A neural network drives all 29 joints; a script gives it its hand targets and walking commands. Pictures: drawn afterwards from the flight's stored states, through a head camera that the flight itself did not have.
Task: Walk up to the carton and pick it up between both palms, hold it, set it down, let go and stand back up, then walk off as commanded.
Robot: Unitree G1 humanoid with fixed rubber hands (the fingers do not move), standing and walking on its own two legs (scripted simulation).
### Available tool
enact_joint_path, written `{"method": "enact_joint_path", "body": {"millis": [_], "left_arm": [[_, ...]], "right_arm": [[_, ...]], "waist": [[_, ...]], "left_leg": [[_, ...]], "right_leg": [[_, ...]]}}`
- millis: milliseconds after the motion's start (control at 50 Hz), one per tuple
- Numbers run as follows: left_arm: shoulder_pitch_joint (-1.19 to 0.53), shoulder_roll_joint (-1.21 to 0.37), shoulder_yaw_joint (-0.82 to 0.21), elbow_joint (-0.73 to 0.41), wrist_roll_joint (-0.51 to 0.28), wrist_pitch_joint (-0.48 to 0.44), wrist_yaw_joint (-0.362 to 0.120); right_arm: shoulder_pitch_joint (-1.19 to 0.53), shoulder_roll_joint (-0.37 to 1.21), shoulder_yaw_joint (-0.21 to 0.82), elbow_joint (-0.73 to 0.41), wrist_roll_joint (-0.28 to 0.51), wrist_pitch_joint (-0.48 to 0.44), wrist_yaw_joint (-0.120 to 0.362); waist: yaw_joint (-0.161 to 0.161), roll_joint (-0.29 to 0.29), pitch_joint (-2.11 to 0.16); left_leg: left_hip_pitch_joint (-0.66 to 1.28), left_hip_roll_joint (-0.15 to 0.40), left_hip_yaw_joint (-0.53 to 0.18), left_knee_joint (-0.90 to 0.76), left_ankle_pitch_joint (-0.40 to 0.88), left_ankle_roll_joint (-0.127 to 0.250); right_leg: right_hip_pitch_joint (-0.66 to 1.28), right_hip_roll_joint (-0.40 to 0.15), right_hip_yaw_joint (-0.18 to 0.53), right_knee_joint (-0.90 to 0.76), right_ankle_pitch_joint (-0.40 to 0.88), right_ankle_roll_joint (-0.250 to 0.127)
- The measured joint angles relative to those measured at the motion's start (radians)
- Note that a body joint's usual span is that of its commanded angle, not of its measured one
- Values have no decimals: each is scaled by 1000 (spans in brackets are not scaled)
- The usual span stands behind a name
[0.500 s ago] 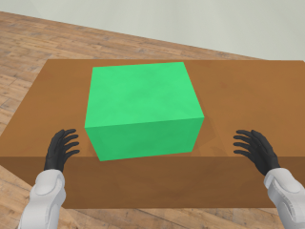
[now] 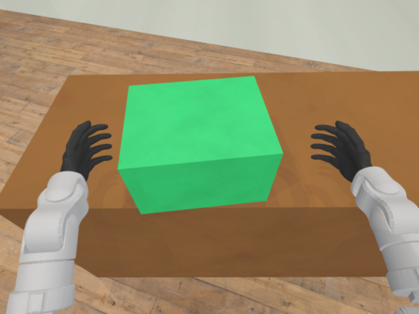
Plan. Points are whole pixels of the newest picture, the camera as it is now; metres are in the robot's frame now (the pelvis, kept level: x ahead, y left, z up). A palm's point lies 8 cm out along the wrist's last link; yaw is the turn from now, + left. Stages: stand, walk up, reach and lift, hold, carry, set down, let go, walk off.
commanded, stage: reach and lift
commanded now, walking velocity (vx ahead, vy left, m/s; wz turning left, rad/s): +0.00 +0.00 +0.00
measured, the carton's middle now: (198, 143) +0.47 +0.07 +0.01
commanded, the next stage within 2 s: none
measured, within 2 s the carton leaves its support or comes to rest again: neither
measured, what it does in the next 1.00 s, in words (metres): stands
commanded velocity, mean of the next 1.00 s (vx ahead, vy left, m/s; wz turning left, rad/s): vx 0.00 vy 0.00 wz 0.00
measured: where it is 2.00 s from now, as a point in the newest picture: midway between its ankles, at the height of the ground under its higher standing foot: outside the picture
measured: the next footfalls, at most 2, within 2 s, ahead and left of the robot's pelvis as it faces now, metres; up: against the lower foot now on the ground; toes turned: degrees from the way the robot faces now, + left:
none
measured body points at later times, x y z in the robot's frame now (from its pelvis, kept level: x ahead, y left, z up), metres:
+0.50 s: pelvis +0.02 +0.00 +0.00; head +0.05 +0.00 +0.45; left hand +0.38 +0.28 +0.17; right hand +0.45 -0.22 +0.15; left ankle +0.02 +0.12 -0.75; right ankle -0.01 -0.09 -0.75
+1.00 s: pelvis +0.02 -0.01 +0.00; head +0.05 +0.00 +0.45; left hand +0.43 +0.29 +0.19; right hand +0.49 -0.21 +0.18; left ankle +0.02 +0.12 -0.75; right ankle -0.01 -0.09 -0.75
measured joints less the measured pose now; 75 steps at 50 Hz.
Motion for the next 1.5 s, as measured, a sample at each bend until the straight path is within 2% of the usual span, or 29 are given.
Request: {"method": "enact_joint_path", "body": {"millis": [120,240,400,720,840,980,1100,1300,1500], "left_arm": [[-64,2,13,0,7,21,-3],[-78,9,48,5,33,31,-29],[-157,15,54,83,36,33,-42],[-432,48,54,389,22,34,-39],[-505,51,54,485,21,12,-36],[-573,59,51,629,21,-47,-36],[-595,59,35,765,21,-138,-36],[-589,34,6,914,24,-342,-56],[-546,-7,-32,992,24,-524,-58]], "right_arm": [[-70,-20,0,18,1,5,-5],[-115,-36,-1,31,28,4,-32],[-225,-48,0,142,48,7,-39],[-518,-52,20,469,48,24,-29],[-588,-53,43,550,48,20,-26],[-653,-53,61,651,48,-1,-26],[-666,-53,84,743,48,-43,-26],[-652,-53,129,836,48,-184,-25],[-612,-53,170,906,48,-337,-17]], "waist": [[0,0,14],[0,0,-13],[11,0,-17],[29,0,-25],[36,0,-26],[39,0,-33],[46,0,-40],[72,0,-53],[84,2,-87]], "left_leg": [[0,0,0,-1,-11,0],[0,0,0,-15,-15,0],[0,0,0,-17,-14,-1],[0,2,0,-17,-11,-3],[0,5,0,-17,-12,-5],[-1,5,0,-17,-12,-5],[-7,5,0,-17,-13,-5],[-54,5,0,-9,-12,-5],[-166,14,0,32,-23,-5]], "right_leg": [[0,0,0,-1,-10,0],[0,0,0,-15,-14,0],[0,0,0,-18,-13,0],[0,3,0,-18,-11,0],[0,5,0,-19,-11,0],[0,6,0,-21,-10,0],[-4,6,0,-24,-8,0],[-47,6,0,-24,-3,0],[-141,14,0,-24,7,0]]}}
